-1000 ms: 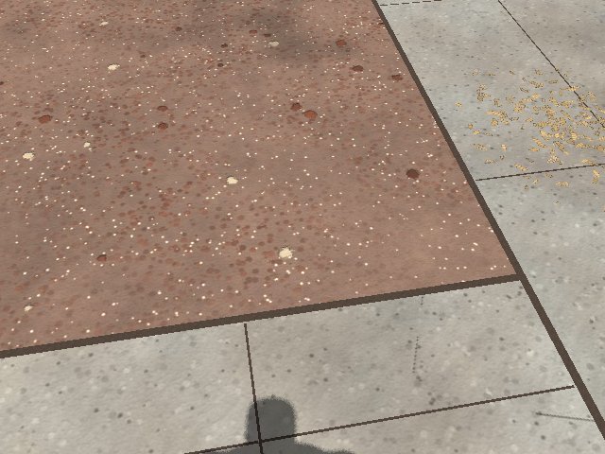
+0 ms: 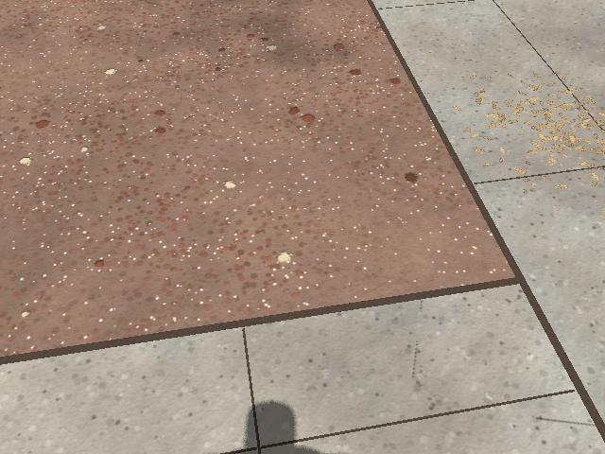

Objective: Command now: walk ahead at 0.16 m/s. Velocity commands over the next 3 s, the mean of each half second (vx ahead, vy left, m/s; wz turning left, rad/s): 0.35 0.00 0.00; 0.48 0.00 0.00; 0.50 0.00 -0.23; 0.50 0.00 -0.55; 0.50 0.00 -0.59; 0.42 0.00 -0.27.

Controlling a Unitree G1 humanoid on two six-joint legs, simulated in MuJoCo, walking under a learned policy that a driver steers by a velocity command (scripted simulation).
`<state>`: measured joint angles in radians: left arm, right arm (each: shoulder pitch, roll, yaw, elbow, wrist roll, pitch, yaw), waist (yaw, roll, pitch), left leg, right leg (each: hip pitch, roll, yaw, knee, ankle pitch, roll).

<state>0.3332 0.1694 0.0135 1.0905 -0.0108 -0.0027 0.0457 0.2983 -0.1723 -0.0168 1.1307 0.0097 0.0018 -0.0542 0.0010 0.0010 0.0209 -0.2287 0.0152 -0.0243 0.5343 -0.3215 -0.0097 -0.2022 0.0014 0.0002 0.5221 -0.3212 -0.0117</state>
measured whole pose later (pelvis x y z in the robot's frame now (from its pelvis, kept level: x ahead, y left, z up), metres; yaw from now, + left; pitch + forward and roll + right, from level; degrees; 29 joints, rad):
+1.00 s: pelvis +0.46 -0.01 +0.01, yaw +0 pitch +1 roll -2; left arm 0.38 0.23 0.04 1.03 -0.01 -0.10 -0.01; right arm 0.09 -0.25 -0.06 0.88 0.01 -0.09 -0.01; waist 0.07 0.04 0.00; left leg -0.70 0.15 -0.04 0.73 0.04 0.01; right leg -0.03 0.08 -0.06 0.20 -0.19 -0.07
